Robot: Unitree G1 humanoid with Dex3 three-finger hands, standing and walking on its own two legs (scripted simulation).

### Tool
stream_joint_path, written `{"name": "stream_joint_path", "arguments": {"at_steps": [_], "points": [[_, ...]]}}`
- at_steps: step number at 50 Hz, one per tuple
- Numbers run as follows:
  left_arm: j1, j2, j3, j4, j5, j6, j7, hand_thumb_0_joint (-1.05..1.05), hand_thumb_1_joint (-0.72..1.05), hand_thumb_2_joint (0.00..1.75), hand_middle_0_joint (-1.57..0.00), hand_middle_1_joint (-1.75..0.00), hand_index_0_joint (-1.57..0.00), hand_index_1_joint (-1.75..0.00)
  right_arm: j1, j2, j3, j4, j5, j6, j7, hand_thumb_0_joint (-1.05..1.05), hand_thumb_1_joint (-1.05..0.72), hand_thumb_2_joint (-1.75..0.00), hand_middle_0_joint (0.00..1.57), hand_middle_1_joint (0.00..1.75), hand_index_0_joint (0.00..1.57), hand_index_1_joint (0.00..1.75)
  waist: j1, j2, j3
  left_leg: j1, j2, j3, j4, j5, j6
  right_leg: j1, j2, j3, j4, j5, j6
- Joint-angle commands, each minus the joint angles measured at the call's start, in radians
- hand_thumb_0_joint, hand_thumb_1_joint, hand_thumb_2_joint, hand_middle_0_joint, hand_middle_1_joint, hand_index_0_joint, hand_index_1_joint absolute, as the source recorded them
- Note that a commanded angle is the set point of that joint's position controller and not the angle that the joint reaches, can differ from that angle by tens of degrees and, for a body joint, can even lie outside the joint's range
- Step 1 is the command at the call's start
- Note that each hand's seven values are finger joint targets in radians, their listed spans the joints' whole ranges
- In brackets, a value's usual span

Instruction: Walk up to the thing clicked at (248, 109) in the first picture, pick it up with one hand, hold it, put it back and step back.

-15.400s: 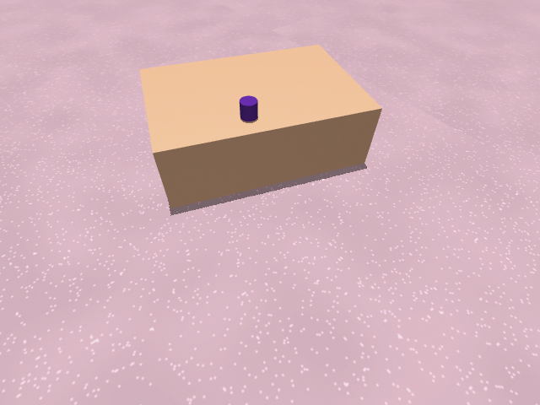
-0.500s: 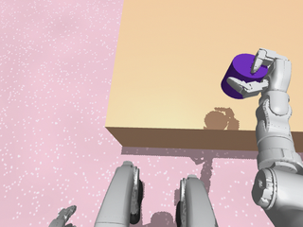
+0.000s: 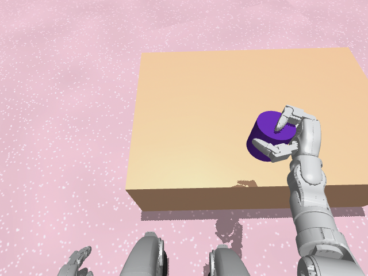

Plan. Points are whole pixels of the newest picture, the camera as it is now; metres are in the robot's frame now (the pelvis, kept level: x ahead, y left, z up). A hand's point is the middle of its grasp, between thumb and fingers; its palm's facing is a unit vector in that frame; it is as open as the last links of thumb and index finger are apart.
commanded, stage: lift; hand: right
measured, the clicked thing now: (269, 136) +0.41 -0.18 +0.01
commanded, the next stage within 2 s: hold in 0.74 s
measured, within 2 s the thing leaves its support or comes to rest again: neither
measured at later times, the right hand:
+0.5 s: hand (283, 133) +0.38 -0.18 +0.08, palm faces +0.16 +0.99 +0.00, open 6.9 cm
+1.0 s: hand (289, 135) +0.36 -0.18 +0.10, palm faces +0.16 +0.99 +0.00, open 7.0 cm
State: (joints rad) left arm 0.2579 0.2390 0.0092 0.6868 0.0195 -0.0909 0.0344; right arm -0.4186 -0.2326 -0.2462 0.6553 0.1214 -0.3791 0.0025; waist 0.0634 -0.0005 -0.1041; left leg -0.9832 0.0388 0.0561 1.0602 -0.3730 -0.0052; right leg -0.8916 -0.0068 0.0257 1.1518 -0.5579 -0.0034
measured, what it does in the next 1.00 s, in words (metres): stands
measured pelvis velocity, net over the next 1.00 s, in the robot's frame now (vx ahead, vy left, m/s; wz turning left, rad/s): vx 0.02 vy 0.00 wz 0.00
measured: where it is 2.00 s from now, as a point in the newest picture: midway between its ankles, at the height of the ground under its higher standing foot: outside the picture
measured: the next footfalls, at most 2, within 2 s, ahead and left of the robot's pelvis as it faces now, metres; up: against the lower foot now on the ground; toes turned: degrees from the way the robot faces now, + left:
none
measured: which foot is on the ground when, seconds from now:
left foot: down 0.00-1.00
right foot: down 0.00-1.00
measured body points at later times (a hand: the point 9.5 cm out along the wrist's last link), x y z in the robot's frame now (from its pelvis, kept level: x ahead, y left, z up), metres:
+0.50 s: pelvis +0.02 +0.00 +0.03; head +0.08 -0.01 +0.48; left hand +0.12 +0.25 -0.08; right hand +0.37 -0.23 +0.08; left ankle +0.07 +0.13 -0.65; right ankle +0.00 -0.11 -0.65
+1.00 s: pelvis +0.02 +0.00 +0.04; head +0.07 -0.01 +0.49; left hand +0.15 +0.24 -0.06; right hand +0.35 -0.23 +0.10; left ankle +0.07 +0.13 -0.65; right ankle +0.00 -0.11 -0.65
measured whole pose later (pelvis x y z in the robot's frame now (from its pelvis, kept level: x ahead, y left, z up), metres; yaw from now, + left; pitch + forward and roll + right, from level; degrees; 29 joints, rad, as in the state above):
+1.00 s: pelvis +0.02 +0.00 +0.04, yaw +0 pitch +9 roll +1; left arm 0.25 0.21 0.00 0.68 0.00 -0.08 0.04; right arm -0.19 -0.18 -0.17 0.47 0.16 -0.37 0.01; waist 0.02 0.00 -0.06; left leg -0.66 0.03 0.05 0.82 -0.31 -0.01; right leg -0.56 -0.01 0.02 0.89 -0.48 0.00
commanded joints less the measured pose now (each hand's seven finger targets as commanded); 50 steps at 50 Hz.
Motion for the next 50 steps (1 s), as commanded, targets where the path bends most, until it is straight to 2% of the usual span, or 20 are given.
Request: {"name": "stream_joint_path", "arguments": {"at_steps": [1,6,7,8,17,19,21,23,24,25,33,38,41,42,43,44,47,48,49,50], "points": [[0.060,0.143,0.053,-0.082,-0.011,-0.039,0.008,0.00,0.88,0.90,-0.19,-0.29,-0.19,-0.29,-0.307,-0.145,-0.012,-0.281,0.028,-0.089,0.003,0.00,-0.11,-1.30,1.27,1.43,1.32,1.43,0.001,-0.028,-0.421,0.452,-0.025,-0.031,-0.154,0.221,0.023,0.133,0.014,-0.007,-0.225,0.286,-0.007],[0.067,0.151,0.058,-0.073,-0.015,-0.036,0.010,0.00,0.89,0.89,-0.19,-0.29,-0.19,-0.29,-0.268,-0.137,-0.017,-0.273,0.034,-0.092,0.010,0.00,-0.12,-1.32,1.30,1.46,1.35,1.46,0.008,-0.015,-0.375,0.455,-0.029,-0.022,-0.172,0.289,0.027,0.195,0.009,0.002,-0.258,0.377,0.002],[0.053,0.144,0.054,-0.081,-0.013,-0.036,0.009,0.00,0.89,0.89,-0.19,-0.29,-0.19,-0.29,-0.244,-0.140,-0.017,-0.291,0.033,-0.092,0.010,0.00,-0.14,-1.31,1.30,1.45,1.34,1.45,-0.007,-0.025,-0.364,0.466,-0.028,-0.022,-0.179,0.281,0.026,0.198,0.009,0.001,-0.266,0.373,0.002],[0.057,0.143,0.054,-0.082,-0.014,-0.034,0.008,0.00,0.89,0.89,-0.19,-0.29,-0.19,-0.29,-0.288,-0.143,-0.012,-0.328,0.036,-0.098,0.011,0.00,-0.12,-1.33,1.30,1.46,1.35,1.46,-0.003,-0.040,-0.375,0.470,-0.028,-0.025,-0.187,0.277,0.027,0.218,0.009,0.001,-0.274,0.372,0.003],[0.042,0.136,0.054,-0.095,-0.015,-0.031,0.005,0.00,0.90,0.88,-0.19,-0.29,-0.19,-0.28,-0.176,-0.108,0.006,-0.341,0.043,-0.094,0.022,0.00,-0.11,-1.31,1.30,1.45,1.35,1.45,-0.018,-0.037,-0.348,0.505,-0.035,-0.015,-0.233,0.275,0.029,0.294,0.001,0.011,-0.334,0.402,0.011],[0.033,0.130,0.049,-0.101,-0.017,-0.031,0.006,0.00,0.90,0.88,-0.19,-0.29,-0.20,-0.28,-0.167,-0.110,0.004,-0.357,0.048,-0.096,0.020,0.00,-0.09,-1.31,1.29,1.45,1.34,1.45,-0.028,-0.034,-0.331,0.531,-0.032,-0.019,-0.245,0.274,0.028,0.286,0.005,0.003,-0.340,0.384,0.008],[0.034,0.129,0.051,-0.097,-0.016,-0.031,0.011,0.00,0.91,0.87,-0.19,-0.29,-0.20,-0.28,-0.198,-0.103,0.012,-0.369,0.048,-0.095,0.018,0.00,-0.12,-1.31,1.29,1.45,1.34,1.45,-0.011,-0.021,-0.332,0.527,-0.032,-0.022,-0.256,0.264,0.025,0.285,0.006,-0.001,-0.341,0.359,0.002],[0.020,0.128,0.050,-0.101,-0.018,-0.034,0.010,0.00,0.91,0.87,-0.19,-0.29,-0.19,-0.28,-0.157,-0.113,-0.003,-0.367,0.050,-0.093,0.015,0.00,-0.13,-1.31,1.30,1.45,1.34,1.45,-0.028,-0.016,-0.304,0.533,-0.031,-0.021,-0.274,0.225,0.024,0.274,0.007,-0.002,-0.360,0.316,-0.001],[0.018,0.124,0.047,-0.106,-0.020,-0.034,0.012,0.00,0.91,0.87,-0.19,-0.28,-0.20,-0.28,-0.168,-0.098,0.022,-0.377,0.048,-0.093,0.015,0.00,-0.14,-1.32,1.31,1.46,1.36,1.46,-0.019,-0.012,-0.293,0.536,-0.031,-0.024,-0.282,0.211,0.023,0.272,0.007,-0.003,-0.367,0.294,-0.003],[0.009,0.121,0.043,-0.107,-0.021,-0.033,0.012,0.00,0.91,0.87,-0.19,-0.29,-0.20,-0.28,-0.161,-0.120,0.001,-0.386,0.051,-0.096,0.014,0.00,-0.15,-1.31,1.30,1.45,1.35,1.45,-0.035,-0.017,-0.277,0.553,-0.030,-0.025,-0.291,0.187,0.021,0.260,0.008,-0.006,-0.376,0.269,-0.004],[0.007,0.116,0.041,-0.110,-0.021,-0.035,0.015,0.00,0.91,0.87,-0.19,-0.29,-0.20,-0.28,-0.120,-0.096,0.026,-0.408,0.049,-0.088,0.007,0.00,-0.12,-1.30,1.29,1.44,1.34,1.44,-0.029,-0.039,-0.301,0.582,-0.030,-0.022,-0.293,0.268,0.026,0.328,0.007,-0.004,-0.388,0.367,0.004],[-0.007,0.116,0.039,-0.115,-0.024,-0.033,0.017,0.00,0.90,0.87,-0.19,-0.29,-0.20,-0.28,-0.095,-0.083,0.042,-0.412,0.054,-0.083,0.014,0.00,-0.13,-1.30,1.29,1.44,1.34,1.44,-0.029,-0.006,-0.266,0.585,-0.033,-0.016,-0.311,0.247,0.023,0.328,0.003,0.002,-0.408,0.345,0.003],[-0.006,0.115,0.039,-0.113,-0.024,-0.031,0.018,0.00,0.91,0.87,-0.19,-0.29,-0.20,-0.28,-0.104,-0.099,0.026,-0.425,0.054,-0.080,0.009,0.00,-0.14,-1.30,1.29,1.45,1.34,1.45,-0.036,-0.018,-0.279,0.593,-0.031,-0.016,-0.316,0.256,0.024,0.344,0.005,0.001,-0.412,0.359,0.005],[-0.016,0.115,0.037,-0.118,-0.025,-0.031,0.016,0.00,0.91,0.87,-0.19,-0.29,-0.20,-0.28,-0.092,-0.080,0.049,-0.425,0.055,-0.079,0.012,0.00,-0.13,-1.31,1.30,1.45,1.34,1.45,-0.034,-0.017,-0.236,0.576,-0.033,-0.011,-0.317,0.240,0.024,0.336,0.001,0.009,-0.424,0.349,0.007],[-0.008,0.117,0.041,-0.116,-0.025,-0.031,0.016,0.00,0.91,0.87,-0.19,-0.29,-0.20,-0.28,-0.088,-0.094,0.031,-0.426,0.054,-0.075,0.012,0.00,-0.10,-1.31,1.30,1.45,1.34,1.45,-0.038,-0.015,-0.259,0.589,-0.031,-0.015,-0.321,0.247,0.024,0.340,0.005,0.002,-0.419,0.353,0.005],[-0.015,0.112,0.035,-0.120,-0.025,-0.032,0.015,0.00,0.91,0.87,-0.19,-0.29,-0.20,-0.28,-0.072,-0.070,0.055,-0.425,0.057,-0.075,0.014,0.00,-0.09,-1.30,1.29,1.45,1.34,1.45,-0.037,-0.022,-0.251,0.590,-0.031,-0.012,-0.319,0.251,0.025,0.350,0.003,0.005,-0.426,0.360,0.009],[-0.021,0.114,0.038,-0.121,-0.025,-0.031,0.016,0.00,0.91,0.87,-0.19,-0.29,-0.20,-0.28,-0.087,-0.091,0.040,-0.452,0.055,-0.072,0.010,0.00,-0.08,-1.28,1.27,1.43,1.32,1.43,-0.039,-0.017,-0.257,0.592,-0.030,-0.016,-0.327,0.252,0.023,0.353,0.006,-0.001,-0.422,0.350,0.003],[-0.010,0.111,0.039,-0.113,-0.023,-0.031,0.017,0.00,0.91,0.88,-0.19,-0.29,-0.20,-0.29,-0.085,-0.071,0.059,-0.436,0.053,-0.070,0.011,0.00,-0.08,-1.28,1.26,1.42,1.31,1.42,-0.030,-0.015,-0.257,0.604,-0.029,-0.014,-0.325,0.272,0.022,0.355,0.008,-0.003,-0.421,0.373,0.005],[-0.024,0.110,0.033,-0.122,-0.026,-0.034,0.015,0.00,0.91,0.88,-0.19,-0.29,-0.20,-0.29,-0.069,-0.086,0.038,-0.462,0.060,-0.073,0.007,0.00,-0.09,-1.28,1.27,1.42,1.32,1.42,-0.045,-0.021,-0.251,0.604,-0.030,-0.014,-0.329,0.262,0.023,0.357,0.006,0.000,-0.428,0.366,0.005],[-0.025,0.107,0.034,-0.121,-0.025,-0.032,0.015,0.00,0.91,0.88,-0.19,-0.29,-0.20,-0.29,-0.076,-0.075,0.057,-0.460,0.054,-0.071,0.008,0.00,-0.09,-1.28,1.27,1.42,1.32,1.42,-0.040,-0.028,-0.252,0.596,-0.030,-0.013,-0.324,0.264,0.024,0.362,0.005,0.003,-0.428,0.374,0.008]]}}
